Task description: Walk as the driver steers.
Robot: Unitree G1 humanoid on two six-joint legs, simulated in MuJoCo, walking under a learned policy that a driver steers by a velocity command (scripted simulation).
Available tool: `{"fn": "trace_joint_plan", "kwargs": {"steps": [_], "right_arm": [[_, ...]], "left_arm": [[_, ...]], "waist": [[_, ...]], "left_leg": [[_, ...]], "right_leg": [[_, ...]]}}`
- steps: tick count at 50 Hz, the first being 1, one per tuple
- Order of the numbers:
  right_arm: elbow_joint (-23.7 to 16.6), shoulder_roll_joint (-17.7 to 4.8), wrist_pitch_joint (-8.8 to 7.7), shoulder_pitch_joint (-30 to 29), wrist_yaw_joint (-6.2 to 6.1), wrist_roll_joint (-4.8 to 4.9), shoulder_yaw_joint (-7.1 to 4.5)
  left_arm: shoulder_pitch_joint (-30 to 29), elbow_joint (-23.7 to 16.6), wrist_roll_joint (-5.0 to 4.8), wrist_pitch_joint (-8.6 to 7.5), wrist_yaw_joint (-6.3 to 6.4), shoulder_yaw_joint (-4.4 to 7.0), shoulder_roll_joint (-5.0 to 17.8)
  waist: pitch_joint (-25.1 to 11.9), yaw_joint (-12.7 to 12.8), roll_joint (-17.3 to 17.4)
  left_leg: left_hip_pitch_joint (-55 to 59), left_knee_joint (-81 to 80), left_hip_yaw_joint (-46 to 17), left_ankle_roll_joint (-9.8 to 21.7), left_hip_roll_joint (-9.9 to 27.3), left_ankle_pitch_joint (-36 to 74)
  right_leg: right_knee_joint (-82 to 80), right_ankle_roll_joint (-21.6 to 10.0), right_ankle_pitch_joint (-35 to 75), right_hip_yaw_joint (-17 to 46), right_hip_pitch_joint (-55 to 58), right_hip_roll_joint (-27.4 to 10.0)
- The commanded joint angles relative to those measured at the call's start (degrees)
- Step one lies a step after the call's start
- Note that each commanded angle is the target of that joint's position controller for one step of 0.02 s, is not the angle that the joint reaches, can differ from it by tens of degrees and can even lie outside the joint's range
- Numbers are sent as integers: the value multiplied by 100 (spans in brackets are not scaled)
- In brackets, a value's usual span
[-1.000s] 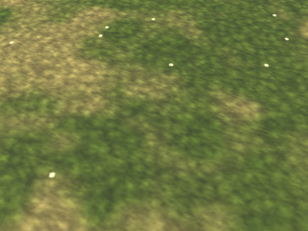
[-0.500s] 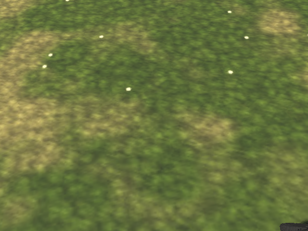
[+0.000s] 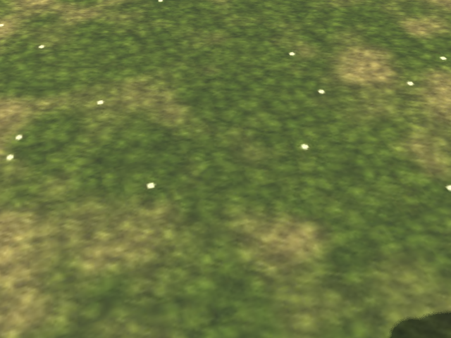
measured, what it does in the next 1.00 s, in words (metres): walks ahead: left foot, then right foot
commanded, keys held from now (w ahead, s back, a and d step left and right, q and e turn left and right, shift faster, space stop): w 0.66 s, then w+q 0.34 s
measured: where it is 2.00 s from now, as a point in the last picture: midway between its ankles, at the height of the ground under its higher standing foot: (176, 206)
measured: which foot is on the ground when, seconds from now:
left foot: down 0.00-0.02, up 0.04-0.30, down 0.32-0.80, up 0.82-1.00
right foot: down 0.00-0.32, up 0.34-0.78, down 0.80-1.00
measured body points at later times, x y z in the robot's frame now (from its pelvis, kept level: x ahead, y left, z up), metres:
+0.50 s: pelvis +0.18 +0.05 +0.01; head +0.19 +0.06 +0.46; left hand +0.28 +0.33 -0.11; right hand +0.25 -0.23 -0.11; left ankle +0.16 +0.13 -0.73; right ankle +0.18 -0.11 -0.65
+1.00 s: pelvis +0.45 -0.01 +0.01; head +0.47 -0.01 +0.46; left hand +0.51 +0.27 -0.10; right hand +0.57 -0.28 -0.12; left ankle +0.43 +0.15 -0.65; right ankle +0.49 -0.10 -0.73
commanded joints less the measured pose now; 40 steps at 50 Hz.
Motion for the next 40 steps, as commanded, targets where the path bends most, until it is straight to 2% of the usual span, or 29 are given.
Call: {"fn": "trace_joint_plan", "kwargs": {"steps": [1,2,3,4,5,7,9,11,13,15,16,17,18,19,20,21,22,23,26,29,32,35,37,38,39,40], "right_arm": [[-584,-692,-108,-703,-64,92,-172],[-638,-584,-208,-821,-63,106,-152],[-652,-574,-312,-841,-40,123,-162],[-622,-754,-387,-827,-14,112,-225],[-598,-819,-449,-751,33,113,-260],[-593,-629,-526,-853,134,115,-202],[-620,-468,-535,-1108,226,86,-130],[-560,-508,-491,-1019,283,113,-113],[-398,-665,-437,-655,260,124,-159],[-106,-941,-376,188,150,135,-286],[48,-1268,-373,904,73,110,-395],[143,-1998,-312,1474,43,42,-564],[180,-1709,-347,1532,76,52,-485],[111,-1423,-393,1136,83,54,-379],[18,-1205,-426,834,88,15,-323],[-34,-1070,-443,611,102,-15,-284],[-56,-948,-454,480,101,-49,-243],[-53,-912,-448,453,93,-57,-232],[44,-1035,-456,615,29,2,-269],[132,-1172,-430,801,-42,31,-301],[282,-1246,-413,1175,-66,99,-319],[430,-1244,-341,1417,-80,147,-339],[437,-1347,-283,1401,-98,142,-382],[416,-1404,-257,1318,-101,135,-397],[385,-1307,-233,1291,-99,93,-353],[219,-982,-238,1318,-93,-36,-228]], "left_arm": [[735,-44,-12,-175,24,240,919],[916,16,-55,-252,24,278,1030],[818,0,-59,-331,21,308,1155],[803,-14,-44,-415,24,294,1055],[840,2,-74,-491,16,270,940],[885,26,-188,-529,-8,251,852],[851,46,-182,-486,-39,262,883],[803,43,-171,-433,-86,307,1023],[721,50,-211,-409,-112,338,1113],[611,47,-191,-440,-111,283,974],[514,-10,-142,-477,-115,190,672],[638,-310,-124,-604,-72,61,227],[486,-326,-197,-702,-47,142,586],[363,-346,-312,-761,-84,218,836],[251,-302,-329,-774,-100,217,826],[155,-291,-264,-775,-99,222,767],[124,-279,-197,-752,-102,237,715],[155,-264,-171,-722,-124,222,612],[-195,-402,-108,-659,-152,166,434],[-863,-598,-124,-684,-212,49,225],[-1429,-760,-186,-707,-312,8,255],[-1758,-943,-189,-726,-390,36,408],[-1538,-916,-172,-749,-403,103,591],[-1117,-817,-161,-761,-384,180,741],[-243,-565,-155,-758,-333,319,988],[796,-392,-67,-736,-260,434,1379]], "waist": [[123,271,-290],[260,352,-1005],[483,358,-1453],[534,382,-1378],[457,350,-1169],[285,365,-787],[180,417,-764],[114,352,-879],[79,110,-809],[-170,-330,-649],[-557,-658,-83],[-1069,-720,1646],[-980,-794,1450],[-403,-599,1092],[-140,-457,827],[66,-344,630],[125,-221,607],[109,-139,654],[167,-112,438],[254,-270,408],[356,-449,387],[448,-395,345],[269,-178,425],[-9,94,486],[-587,522,434],[-1513,887,-51]], "left_leg": [[-737,-566,-559,141,445,-2488],[-1003,519,-19,-47,53,-1814],[-1447,1143,65,-8,-82,-1284],[-1876,1668,-176,69,117,-1493],[-2293,1953,-316,130,264,-1537],[-2450,1602,-301,159,456,-1271],[-1669,951,-12,60,350,-844],[-705,502,212,-26,173,-377],[273,51,290,-19,58,149],[1481,-133,175,115,84,97],[2417,-392,-688,356,761,-170],[3575,-1060,-2972,1177,2110,-1081],[3437,-1588,-4192,1550,2420,-1994],[3040,-1620,-3685,1420,2334,-2127],[2611,-1658,-3052,1241,2040,-1747],[2228,-1746,-2609,1160,1842,-1178],[1896,-1831,-2205,1066,1667,-570],[1684,-1927,-1911,1037,1551,-140],[1489,-2106,-1313,1103,1446,973],[1248,-2178,-798,982,1257,1262],[1300,-2214,-691,943,1339,1076],[1836,-1933,-844,846,1604,1367],[2105,-1496,-946,749,1672,2076],[2076,-960,-888,663,1571,2893],[1730,61,-712,502,1257,3205],[569,1796,-505,291,873,1809]], "right_leg": [[-1246,-754,-1800,735,220,-461],[-2017,-1046,-2483,1606,335,-947],[-2460,-1255,-2371,2434,615,-1439],[-2444,-1339,-1735,2614,935,-1618],[-2311,-1335,-1143,2562,1381,-1653],[-2158,-1172,-208,2003,1904,-1463],[-2151,-1031,323,1365,1574,-1151],[-2164,-1010,441,1020,994,-1008],[-2003,-917,417,890,461,-976],[-1325,-680,865,653,-21,-810],[50,-399,936,194,-537,-439],[2037,2,-318,-438,-2110,217],[3244,39,-1390,150,-2829,216],[3664,-107,-1016,301,-3258,-131],[3638,-193,-508,203,-3193,-351],[3404,-211,-119,151,-3119,-476],[3160,-208,157,163,-2855,-599],[2974,-178,338,123,-2625,-632],[2107,16,842,-52,-2580,-596],[765,65,1762,-203,-2157,-421],[65,20,2315,-295,-1799,-236],[-316,-154,2114,-114,-1810,-177],[-456,-265,1697,-139,-1351,-44],[-541,-365,1529,-263,-661,102],[-553,-519,1512,-342,630,150],[-261,-844,1416,640,2452,-839]]}}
